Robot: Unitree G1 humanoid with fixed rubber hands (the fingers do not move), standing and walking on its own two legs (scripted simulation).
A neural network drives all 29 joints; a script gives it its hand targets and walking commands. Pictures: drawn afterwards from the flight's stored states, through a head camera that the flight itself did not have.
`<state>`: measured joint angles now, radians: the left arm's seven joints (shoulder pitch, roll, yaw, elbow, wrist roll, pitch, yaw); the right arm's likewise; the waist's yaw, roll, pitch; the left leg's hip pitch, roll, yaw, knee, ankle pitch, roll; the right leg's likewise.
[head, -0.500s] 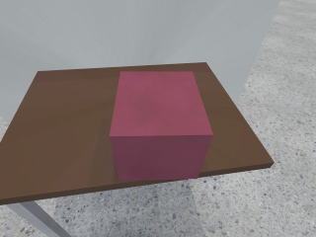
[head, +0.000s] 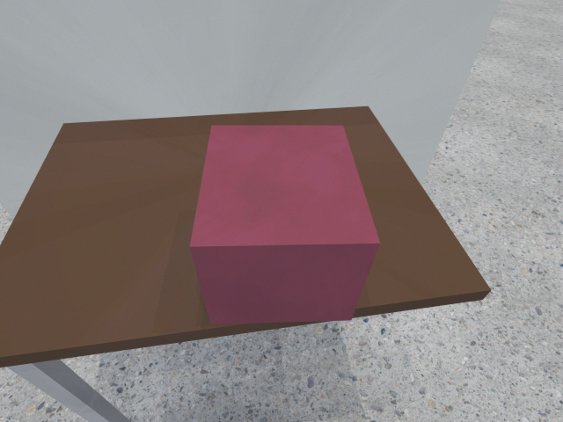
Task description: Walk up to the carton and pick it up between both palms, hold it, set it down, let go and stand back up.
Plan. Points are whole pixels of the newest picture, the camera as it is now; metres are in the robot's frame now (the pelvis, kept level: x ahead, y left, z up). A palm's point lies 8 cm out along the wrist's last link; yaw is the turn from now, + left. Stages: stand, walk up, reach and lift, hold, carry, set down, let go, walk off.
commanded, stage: stand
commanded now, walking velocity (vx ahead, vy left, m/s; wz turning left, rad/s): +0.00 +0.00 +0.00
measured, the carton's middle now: (279, 220) +0.43 +0.02 +0.06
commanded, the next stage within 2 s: none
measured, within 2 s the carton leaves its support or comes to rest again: neither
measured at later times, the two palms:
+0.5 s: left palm out of the picture +0.07 +0.28 -0.13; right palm out of the picture +0.07 -0.29 -0.12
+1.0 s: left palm out of the picture +0.09 +0.27 -0.13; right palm out of the picture +0.08 -0.29 -0.12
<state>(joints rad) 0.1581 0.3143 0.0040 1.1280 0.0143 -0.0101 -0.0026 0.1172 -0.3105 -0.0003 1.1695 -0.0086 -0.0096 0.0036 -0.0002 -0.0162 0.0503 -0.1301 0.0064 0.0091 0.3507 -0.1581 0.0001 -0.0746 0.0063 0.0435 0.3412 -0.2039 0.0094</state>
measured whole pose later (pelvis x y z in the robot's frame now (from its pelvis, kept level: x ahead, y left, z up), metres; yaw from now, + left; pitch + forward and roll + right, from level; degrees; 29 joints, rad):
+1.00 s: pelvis +0.02 -0.01 +0.00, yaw +0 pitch -3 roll +0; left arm 0.12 0.29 0.02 1.14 0.01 -0.01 0.00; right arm 0.11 -0.30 0.00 1.15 -0.01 -0.01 -0.01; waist -0.01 -0.01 0.06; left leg -0.09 0.02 0.01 0.34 -0.19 -0.01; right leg -0.03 0.01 0.05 0.32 -0.23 0.00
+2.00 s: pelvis +0.03 -0.02 +0.00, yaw +0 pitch -3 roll +0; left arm 0.14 0.31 0.03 1.13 0.01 -0.01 0.00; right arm 0.11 -0.30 -0.01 1.13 -0.01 -0.01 0.00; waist 0.00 -0.01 0.06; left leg -0.08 0.04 0.00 0.33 -0.19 -0.03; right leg -0.02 0.03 0.04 0.30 -0.23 -0.02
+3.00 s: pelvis +0.02 -0.03 +0.00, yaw -1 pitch -4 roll +0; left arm 0.14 0.30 0.03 1.13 0.01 -0.01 0.00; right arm 0.12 -0.30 0.00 1.14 -0.01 -0.01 0.00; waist -0.01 -0.01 0.06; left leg -0.08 0.05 0.00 0.32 -0.18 -0.05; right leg -0.02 0.04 0.03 0.31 -0.22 -0.03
